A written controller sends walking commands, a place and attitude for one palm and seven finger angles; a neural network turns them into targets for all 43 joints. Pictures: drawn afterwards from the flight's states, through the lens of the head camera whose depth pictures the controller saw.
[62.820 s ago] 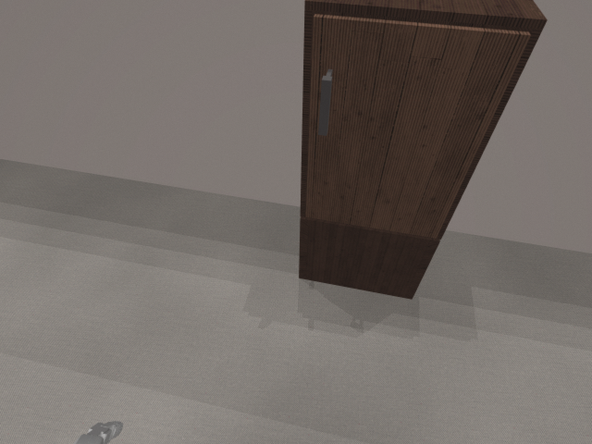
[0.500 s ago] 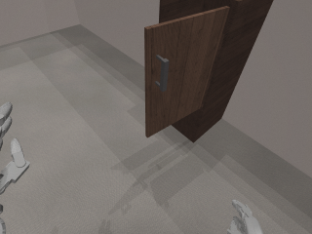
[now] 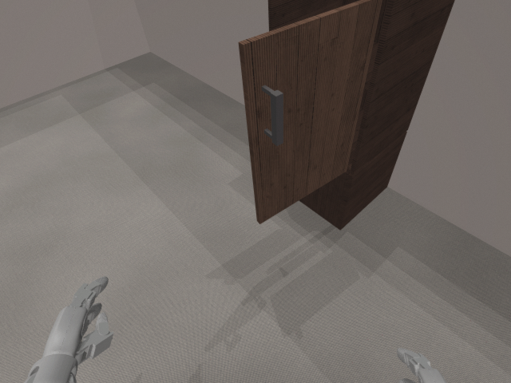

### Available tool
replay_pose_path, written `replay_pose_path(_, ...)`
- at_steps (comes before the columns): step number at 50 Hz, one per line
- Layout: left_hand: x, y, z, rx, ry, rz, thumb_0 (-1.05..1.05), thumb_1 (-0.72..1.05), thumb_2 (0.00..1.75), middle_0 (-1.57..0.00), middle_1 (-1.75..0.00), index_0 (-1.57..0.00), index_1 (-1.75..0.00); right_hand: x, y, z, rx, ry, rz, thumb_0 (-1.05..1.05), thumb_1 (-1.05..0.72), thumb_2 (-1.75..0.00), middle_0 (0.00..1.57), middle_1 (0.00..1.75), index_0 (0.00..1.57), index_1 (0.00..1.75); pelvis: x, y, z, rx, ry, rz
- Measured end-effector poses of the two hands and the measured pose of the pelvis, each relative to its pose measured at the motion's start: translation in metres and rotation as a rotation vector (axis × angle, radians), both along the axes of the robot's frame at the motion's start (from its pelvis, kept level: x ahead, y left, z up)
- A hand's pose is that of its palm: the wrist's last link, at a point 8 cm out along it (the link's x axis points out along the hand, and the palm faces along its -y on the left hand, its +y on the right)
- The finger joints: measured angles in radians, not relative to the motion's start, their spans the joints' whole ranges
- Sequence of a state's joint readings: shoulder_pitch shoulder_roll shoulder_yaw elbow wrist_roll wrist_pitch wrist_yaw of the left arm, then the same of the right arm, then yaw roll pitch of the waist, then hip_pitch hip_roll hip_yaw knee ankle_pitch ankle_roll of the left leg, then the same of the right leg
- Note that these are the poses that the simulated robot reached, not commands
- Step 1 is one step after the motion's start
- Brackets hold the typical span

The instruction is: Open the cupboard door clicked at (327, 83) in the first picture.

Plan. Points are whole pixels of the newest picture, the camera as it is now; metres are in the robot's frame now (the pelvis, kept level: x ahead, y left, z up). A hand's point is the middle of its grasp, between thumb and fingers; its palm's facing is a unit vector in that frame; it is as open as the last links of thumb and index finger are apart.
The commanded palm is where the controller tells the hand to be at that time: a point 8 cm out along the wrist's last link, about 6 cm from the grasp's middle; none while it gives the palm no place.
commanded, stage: let the arm hang, fingers relaxed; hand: left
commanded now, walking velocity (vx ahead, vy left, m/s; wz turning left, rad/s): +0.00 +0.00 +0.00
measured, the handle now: (272, 115) +0.67 +0.00 +0.06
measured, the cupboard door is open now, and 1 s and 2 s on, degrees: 83 83 83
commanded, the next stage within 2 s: look to check the result in 0.96 s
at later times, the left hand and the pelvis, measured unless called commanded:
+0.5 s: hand out of the picture +0.01 +0.23 -0.15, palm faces +0.01 -0.94 -0.34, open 7.3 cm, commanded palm none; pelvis +0.01 -0.02 +0.01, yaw +1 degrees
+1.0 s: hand out of the picture +0.16 +0.19 -0.13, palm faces -0.03 -0.94 -0.33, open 7.4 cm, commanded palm none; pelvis +0.05 -0.04 +0.02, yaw +0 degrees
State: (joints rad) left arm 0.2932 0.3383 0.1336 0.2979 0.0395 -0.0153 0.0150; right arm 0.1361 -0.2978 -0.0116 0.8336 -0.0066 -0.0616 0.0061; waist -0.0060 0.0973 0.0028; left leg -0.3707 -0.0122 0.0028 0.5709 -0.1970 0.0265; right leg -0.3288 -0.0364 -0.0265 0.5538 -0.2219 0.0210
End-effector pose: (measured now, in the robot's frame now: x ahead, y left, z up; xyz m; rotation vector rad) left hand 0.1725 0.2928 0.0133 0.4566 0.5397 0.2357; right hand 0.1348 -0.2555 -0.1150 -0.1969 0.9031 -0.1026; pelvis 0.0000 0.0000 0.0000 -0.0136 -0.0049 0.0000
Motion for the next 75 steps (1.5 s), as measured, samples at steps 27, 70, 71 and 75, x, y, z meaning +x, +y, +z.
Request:
replay_pose_path(27,-0.153,-0.019,-0.119,-0.168,0.792,0.283,0.01,0.92,0.9,-0.2,-0.3,-0.2,-0.29,-0.082,-0.031,-0.019,-0.041,0.438,-0.063,0.0,-0.91,-0.9,0.2,0.3,0.2,0.3,0.017,-0.023,0.01,0.009,-0.023,0.016)
replay_pose_path(70,-0.044,-0.045,-0.111,-0.157,0.685,0.17,0.01,0.91,0.9,-0.2,-0.3,-0.2,-0.3,-0.022,-0.071,-0.002,-0.09,0.392,-0.086,0.0,-0.91,-0.9,0.2,0.3,0.2,0.3,0.059,-0.041,0.019,0.016,-0.019,-0.012)
replay_pose_path(71,-0.044,-0.045,-0.111,-0.156,0.685,0.171,0.01,0.91,0.9,-0.2,-0.3,-0.2,-0.3,-0.021,-0.071,-0.003,-0.089,0.39,-0.085,0.0,-0.91,-0.9,0.2,0.3,0.2,0.3,0.06,-0.041,0.019,0.016,-0.018,-0.012)
replay_pose_path(75,-0.041,-0.044,-0.111,-0.157,0.681,0.17,0.01,0.91,0.9,-0.2,-0.3,-0.2,-0.3,-0.015,-0.068,-0.002,-0.085,0.378,-0.082,0.0,-0.91,-0.9,0.2,0.3,0.2,0.3,0.062,-0.039,0.02,0.017,-0.018,-0.013)
